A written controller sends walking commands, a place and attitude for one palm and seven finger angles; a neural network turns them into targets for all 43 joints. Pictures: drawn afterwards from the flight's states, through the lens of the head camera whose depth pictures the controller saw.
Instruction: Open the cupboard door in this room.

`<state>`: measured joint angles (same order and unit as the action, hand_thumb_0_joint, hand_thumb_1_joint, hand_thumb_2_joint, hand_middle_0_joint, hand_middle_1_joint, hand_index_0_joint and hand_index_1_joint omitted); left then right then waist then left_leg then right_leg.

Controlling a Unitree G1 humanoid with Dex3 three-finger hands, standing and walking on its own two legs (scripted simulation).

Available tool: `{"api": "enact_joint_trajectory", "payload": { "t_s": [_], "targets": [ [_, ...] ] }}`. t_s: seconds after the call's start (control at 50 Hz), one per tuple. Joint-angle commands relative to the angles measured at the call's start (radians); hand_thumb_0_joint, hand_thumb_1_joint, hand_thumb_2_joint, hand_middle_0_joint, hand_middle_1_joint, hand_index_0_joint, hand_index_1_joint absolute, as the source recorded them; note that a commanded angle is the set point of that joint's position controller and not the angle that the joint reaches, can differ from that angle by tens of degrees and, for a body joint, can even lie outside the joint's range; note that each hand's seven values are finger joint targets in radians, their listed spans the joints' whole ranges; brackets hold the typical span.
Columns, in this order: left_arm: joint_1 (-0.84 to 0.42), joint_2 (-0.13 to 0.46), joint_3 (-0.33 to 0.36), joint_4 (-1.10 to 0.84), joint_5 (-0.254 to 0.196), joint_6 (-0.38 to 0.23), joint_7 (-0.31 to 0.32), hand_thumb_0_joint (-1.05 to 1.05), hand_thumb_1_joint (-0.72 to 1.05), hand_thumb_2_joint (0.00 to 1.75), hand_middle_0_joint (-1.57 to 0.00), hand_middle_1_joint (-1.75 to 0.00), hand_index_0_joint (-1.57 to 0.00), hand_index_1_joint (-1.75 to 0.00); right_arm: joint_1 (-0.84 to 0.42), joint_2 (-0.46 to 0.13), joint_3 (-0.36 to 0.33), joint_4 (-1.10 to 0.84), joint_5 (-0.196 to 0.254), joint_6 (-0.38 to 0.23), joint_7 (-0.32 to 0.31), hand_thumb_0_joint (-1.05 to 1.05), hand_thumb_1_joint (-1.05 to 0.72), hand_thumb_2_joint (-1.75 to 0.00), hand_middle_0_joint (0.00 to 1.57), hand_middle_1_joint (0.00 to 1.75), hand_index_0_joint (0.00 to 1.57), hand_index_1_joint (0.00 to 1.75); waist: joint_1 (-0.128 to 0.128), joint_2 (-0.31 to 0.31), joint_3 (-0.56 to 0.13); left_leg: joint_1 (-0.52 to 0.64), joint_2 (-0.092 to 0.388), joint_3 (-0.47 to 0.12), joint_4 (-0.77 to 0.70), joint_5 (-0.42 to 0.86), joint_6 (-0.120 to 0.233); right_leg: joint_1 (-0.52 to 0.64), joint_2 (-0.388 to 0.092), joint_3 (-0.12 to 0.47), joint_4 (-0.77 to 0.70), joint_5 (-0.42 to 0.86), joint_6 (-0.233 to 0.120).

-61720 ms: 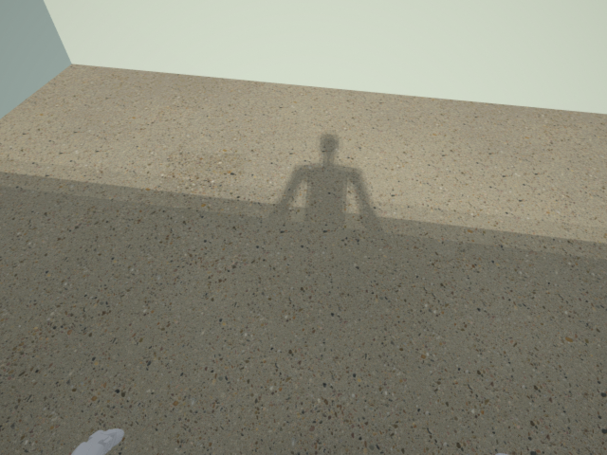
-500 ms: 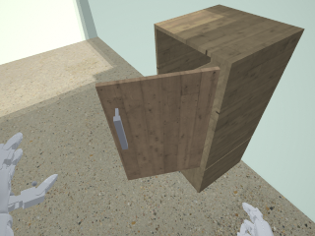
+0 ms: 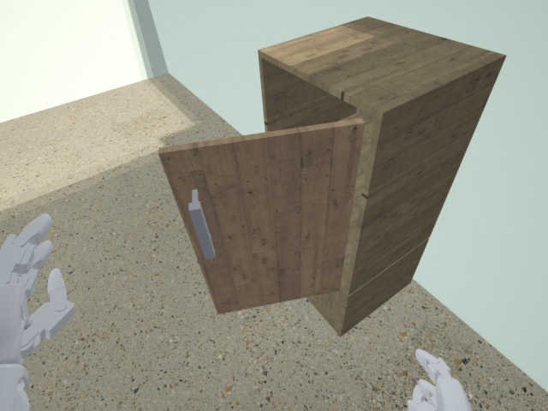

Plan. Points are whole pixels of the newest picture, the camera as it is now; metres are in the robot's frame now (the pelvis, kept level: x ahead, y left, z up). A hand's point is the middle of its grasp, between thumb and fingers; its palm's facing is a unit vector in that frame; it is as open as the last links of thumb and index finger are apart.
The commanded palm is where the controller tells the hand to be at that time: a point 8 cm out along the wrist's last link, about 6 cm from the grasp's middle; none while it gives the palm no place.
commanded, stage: draw the hand back to the body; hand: left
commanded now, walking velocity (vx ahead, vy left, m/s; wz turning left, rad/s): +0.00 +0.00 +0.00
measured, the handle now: (202, 225) +0.46 +0.22 -0.02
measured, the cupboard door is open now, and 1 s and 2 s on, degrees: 66 66 66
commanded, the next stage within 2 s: step back with the hand held close in 0.08 s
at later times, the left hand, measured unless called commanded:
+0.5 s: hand (44, 316) +0.17 +0.28 +0.15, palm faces +0.34 -0.79 -0.50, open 7.4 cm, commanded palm +0.11 +0.33 +0.17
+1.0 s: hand out of the picture +0.11 +0.31 +0.15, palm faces +0.44 -0.78 -0.45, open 7.4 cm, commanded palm +0.05 +0.35 +0.17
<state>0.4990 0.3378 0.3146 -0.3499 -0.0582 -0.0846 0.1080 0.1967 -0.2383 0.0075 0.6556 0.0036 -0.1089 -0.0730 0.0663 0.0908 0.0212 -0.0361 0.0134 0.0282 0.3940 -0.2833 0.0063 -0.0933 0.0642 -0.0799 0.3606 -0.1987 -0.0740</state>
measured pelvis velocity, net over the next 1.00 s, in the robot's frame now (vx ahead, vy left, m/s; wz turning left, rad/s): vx -0.10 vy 0.05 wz -0.01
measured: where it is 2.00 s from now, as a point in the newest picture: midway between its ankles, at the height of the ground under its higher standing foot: outside the picture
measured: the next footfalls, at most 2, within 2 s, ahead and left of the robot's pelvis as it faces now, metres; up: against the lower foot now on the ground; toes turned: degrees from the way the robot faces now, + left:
right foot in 1.38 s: -0.23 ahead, -0.08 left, +0.00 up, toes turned -3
left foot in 1.70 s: -0.21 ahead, +0.09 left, +0.00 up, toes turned -1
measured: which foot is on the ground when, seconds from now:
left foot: down 0.00-1.00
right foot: down 0.00-1.00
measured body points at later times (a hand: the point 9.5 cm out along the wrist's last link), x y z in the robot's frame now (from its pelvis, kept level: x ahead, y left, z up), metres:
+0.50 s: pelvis -0.04 +0.03 +0.00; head -0.03 +0.02 +0.45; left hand +0.14 +0.32 +0.17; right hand +0.13 -0.22 -0.09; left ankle -0.04 +0.11 -0.74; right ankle +0.01 -0.07 -0.74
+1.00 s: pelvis -0.10 +0.05 -0.02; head -0.08 +0.07 +0.43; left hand +0.08 +0.35 +0.17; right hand +0.08 -0.19 -0.09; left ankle -0.04 +0.11 -0.74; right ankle +0.00 -0.07 -0.74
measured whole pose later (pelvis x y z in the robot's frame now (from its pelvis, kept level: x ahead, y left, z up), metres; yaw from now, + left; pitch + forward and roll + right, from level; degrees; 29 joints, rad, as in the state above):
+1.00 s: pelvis -0.10 +0.05 -0.02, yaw -1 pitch -1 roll -1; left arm 0.50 0.38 0.42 -0.51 0.01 -0.21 0.14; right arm 0.21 -0.22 0.00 0.56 -0.01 -0.06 -0.07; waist 0.01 -0.02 0.04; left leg -0.37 -0.04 0.07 0.65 -0.29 0.09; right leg -0.40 0.01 -0.03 0.55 -0.13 -0.01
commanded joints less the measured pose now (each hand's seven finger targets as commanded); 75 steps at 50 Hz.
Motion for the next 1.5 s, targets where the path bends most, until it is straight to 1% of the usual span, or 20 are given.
{"api": "enact_joint_trajectory", "payload": {
  "t_s": [0.0, 0.12, 0.18, 0.2, 0.24, 0.36, 0.48, 0.6, 0.76, 0.96, 1.0, 1.06, 1.1, 1.18, 1.28, 1.32, 1.38, 1.42, 1.46, 1.48],
  "targets": [
    [-0.103, 0.212, 0.135, -0.221, 0.004, -0.081, 0.03, 0.0, 0.9, 0.9, -0.2, -0.3, -0.2, -0.3, -0.142, -0.092, -0.028, -0.154, -0.002, -0.073, -0.009, 0.0, -0.9, -0.9, 0.2, 0.3, 0.2, 0.3, -0.004, -0.018, -0.06, -0.039, 0.004, -0.013, -0.036, 0.23, 0.039, 0.037, -0.093, 0.117, -0.085, 0.131, 0.055],
    [-0.099, 0.204, 0.135, -0.164, -0.001, -0.09, 0.023, 0.0, 0.9, 0.9, -0.2, -0.3, -0.2, -0.3, -0.153, -0.093, -0.035, -0.144, 0.0, -0.078, -0.008, 0.0, -0.9, -0.9, 0.2, 0.3, 0.2, 0.3, -0.001, -0.08, 0.001, -0.058, 0.006, -0.015, -0.049, 0.146, 0.042, -0.004, -0.092, 0.127, -0.128, -0.008, 0.058],
    [-0.218, 0.222, 0.122, -0.281, 0.003, -0.113, 0.024, 0.0, 0.9, 0.9, -0.2, -0.3, -0.2, -0.3, -0.169, -0.096, -0.032, -0.153, 0.0, -0.093, -0.007, 0.0, -0.9, -0.9, 0.2, 0.3, 0.2, 0.3, -0.005, -0.001, -0.049, -0.036, 0.001, -0.019, -0.051, 0.122, 0.042, 0.005, -0.1, 0.138, -0.135, -0.046, 0.055],
    [-0.26, 0.342, 0.262, -0.294, 0.015, -0.151, 0.039, 0.0, 0.9, 0.9, -0.2, -0.3, -0.2, -0.3, -0.13, -0.116, -0.028, -0.184, 0.012, -0.072, -0.01, 0.0, -0.9, -0.9, 0.2, 0.3, 0.2, 0.3, -0.046, -0.068, 0.042, -0.115, 0.012, -0.052, -0.007, 0.043, 0.053, -0.137, -0.143, 0.271, -0.203, -0.065, 0.071],
    [-0.092, 0.226, 0.178, -0.164, 0.024, -0.138, 0.027, 0.0, 0.9, 0.9, -0.2, -0.3, -0.2, -0.3, -0.122, -0.1, -0.034, -0.164, -0.001, -0.038, -0.001, 0.0, -0.9, -0.9, 0.2, 0.3, 0.2, 0.3, -0.05, -0.14, 0.022, -0.091, 0.009, -0.05, 0.047, 0.047, 0.052, -0.181, -0.176, 0.271, -0.229, -0.103, 0.072],
    [0.001, 0.227, 0.175, -0.233, 0.024, -0.156, 0.036, 0.0, 0.9, 0.9, -0.2, -0.3, -0.2, -0.3, -0.115, -0.122, -0.045, -0.19, -0.004, -0.008, -0.009, 0.0, -0.9, -0.9, 0.2, 0.3, 0.2, 0.3, -0.054, -0.004, -0.134, -0.121, 0.042, -0.063, -0.034, 0.159, 0.042, -0.078, -0.157, 0.178, -0.088, 0.105, 0.054],
    [0.039, 0.269, 0.229, -0.31, 0.019, -0.15, 0.05, 0.0, 0.9, 0.9, -0.2, -0.3, -0.2, -0.3, -0.118, -0.12, -0.059, -0.231, -0.002, 0.018, -0.02, 0.0, -0.9, -0.9, 0.2, 0.3, 0.2, 0.3, -0.048, -0.058, -0.185, -0.223, 0.07, -0.103, -0.039, 0.315, 0.028, 0.009, -0.119, 0.146, 0.061, 0.308, 0.055],
    [0.049, 0.249, 0.224, -0.316, 0.029, -0.147, 0.048, 0.0, 0.9, 0.9, -0.2, -0.3, -0.2, -0.3, -0.112, -0.131, -0.066, -0.246, -0.001, 0.023, -0.021, 0.0, -0.9, -0.9, 0.2, 0.3, 0.2, 0.3, -0.051, -0.016, -0.148, -0.365, 0.101, -0.128, -0.072, 0.185, 0.049, 0.04, -0.098, 0.155, 0.143, 0.282, 0.065],
    [-0.04, 0.239, 0.226, -0.339, 0.068, -0.16, 0.055, 0.0, 0.9, 0.9, -0.2, -0.3, -0.2, -0.3, -0.102, -0.141, -0.067, -0.258, -0.008, 0.01, -0.023, 0.0, -0.9, -0.9, 0.2, 0.3, 0.2, 0.3, -0.056, -0.008, -0.059, -0.676, 0.158, -0.204, -0.174, -0.298, 0.113, 0.138, -0.064, 0.156, 0.278, 0.141, 0.081],
    [-0.062, 0.252, 0.231, -0.393, 0.063, -0.194, 0.063, 0.0, 0.9, 0.9, -0.2, -0.3, -0.2, -0.3, -0.074, -0.131, -0.066, -0.246, -0.013, -0.008, -0.005, 0.0, -0.9, -0.9, 0.2, 0.3, 0.2, 0.3, -0.08, -0.093, -0.054, -0.495, 0.051, -0.15, 0.082, -0.294, 0.079, -0.174, -0.177, 0.314, 0.043, -0.154, 0.017],
    [-0.031, 0.25, 0.233, -0.405, 0.058, -0.204, 0.068, 0.0, 0.9, 0.9, -0.2, -0.3, -0.2, -0.3, -0.077, -0.126, -0.06, -0.247, -0.013, -0.011, -0.005, 0.0, -0.9, -0.9, 0.2, 0.3, 0.2, 0.3, -0.081, -0.051, -0.072, -0.508, 0.073, -0.179, 0.023, -0.272, 0.081, -0.154, -0.146, 0.256, 0.105, -0.096, 0.031],
    [-0.001, 0.272, 0.286, -0.427, 0.068, -0.219, 0.069, 0.0, 0.9, 0.9, -0.2, -0.3, -0.2, -0.3, -0.097, -0.135, -0.064, -0.25, -0.013, -0.024, -0.013, 0.0, -0.9, -0.9, 0.2, 0.3, 0.2, 0.3, -0.059, 0.117, -0.126, -0.743, 0.2, -0.302, -0.196, -0.367, 0.125, 0.124, -0.026, 0.129, 0.401, 0.075, 0.083],
    [-0.007, 0.279, 0.302, -0.43, 0.076, -0.228, 0.063, 0.0, 0.9, 0.9, -0.2, -0.3, -0.2, -0.3, -0.094, -0.132, -0.073, -0.248, -0.023, -0.031, -0.012, 0.0, -0.9, -0.9, 0.2, 0.3, 0.2, 0.3, -0.056, 0.125, -0.115, -0.793, 0.274, -0.336, -0.251, -0.387, 0.153, 0.148, 0.006, 0.118, 0.54, -0.026, 0.094],
    [0.041, 0.244, 0.273, -0.384, 0.051, -0.235, 0.054, 0.0, 0.9, 0.9, -0.2, -0.3, -0.2, -0.3, -0.084, -0.114, -0.074, -0.218, -0.029, -0.056, -0.004, 0.0, -0.9, -0.9, 0.2, 0.3, 0.2, 0.3, -0.059, -0.017, -0.082, -0.505, 0.248, -0.291, -0.099, 0.074, 0.147, -0.046, -0.002, 0.129, 0.346, -0.131, 0.075],
    [-0.004, 0.23, 0.192, -0.407, 0.025, -0.249, 0.036, 0.0, 0.9, 0.9, -0.2, -0.3, -0.2, -0.3, -0.065, -0.118, -0.069, -0.124, -0.036, -0.083, 0.022, 0.0, -0.9, -0.9, 0.2, 0.3, 0.2, 0.3, -0.06, 0.127, -0.258, 0.077, 0.228, -0.228, 0.008, 0.877, 0.075, -0.263, -0.005, 0.103, 0.155, -0.137, 0.07],
    [-0.007, 0.25, 0.2, -0.437, 0.02, -0.243, 0.031, 0.0, 0.9, 0.9, -0.2, -0.3, -0.2, -0.3, -0.078, -0.118, -0.07, -0.125, -0.038, -0.081, 0.033, 0.0, -0.9, -0.9, 0.2, 0.3, 0.2, 0.3, -0.049, 0.132, -0.352, 0.203, 0.234, -0.194, 0.043, 0.989, 0.081, -0.273, -0.008, 0.11, 0.153, -0.161, 0.075],
    [0.076, 0.298, 0.258, -0.498, -0.001, -0.222, 0.026, 0.0, 0.9, 0.9, -0.2, -0.3, -0.2, -0.3, -0.112, -0.114, -0.071, -0.169, -0.031, -0.064, 0.045, 0.0, -0.9, -0.9, 0.2, 0.3, 0.2, 0.3, -0.031, 0.084, -0.437, 0.19, 0.227, -0.161, 0.041, 0.861, 0.096, -0.204, -0.012, 0.103, 0.14, -0.136, 0.079],
    [0.139, 0.34, 0.321, -0.529, -0.021, -0.213, 0.022, 0.0, 0.9, 0.9, -0.2, -0.3, -0.2, -0.3, -0.158, -0.108, -0.067, -0.214, -0.023, -0.038, 0.048, 0.0, -0.9, -0.9, 0.2, 0.3, 0.2, 0.3, -0.017, -0.001, -0.41, 0.038, 0.183, -0.101, 0.077, 0.648, 0.076, -0.122, -0.053, 0.115, 0.038, 0.075, 0.081],
    [0.174, 0.415, 0.389, -0.519, -0.032, -0.212, 0.03, 0.0, 0.9, 0.9, -0.2, -0.3, -0.2, -0.3, -0.177, -0.068, -0.041, -0.256, 0.005, 0.008, 0.039, 0.0, -0.9, -0.9, 0.2, 0.3, 0.2, 0.3, -0.03, -0.267, -0.345, -0.221, 0.021, 0.031, 0.272, 0.107, 0.001, -0.066, -0.284, 0.285, -0.049, 0.657, 0.069],
    [0.195, 0.382, 0.38, -0.458, -0.034, -0.199, 0.034, 0.0, 0.9, 0.9, -0.2, -0.3, -0.2, -0.3, -0.189, -0.067, -0.048, -0.26, 0.031, 0.011, 0.029, 0.0, -0.9, -0.9, 0.2, 0.3, 0.2, 0.3, -0.024, -0.351, -0.265, -0.399, -0.059, 0.002, 0.483, -0.161, -0.011, -0.073, -0.365, 0.318, -0.033, 0.816, 0.067]
  ]
}}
